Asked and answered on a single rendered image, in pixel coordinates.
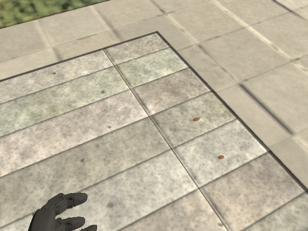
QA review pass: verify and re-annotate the robot left hand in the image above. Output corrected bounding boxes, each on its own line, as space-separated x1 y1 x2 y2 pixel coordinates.
28 192 97 231

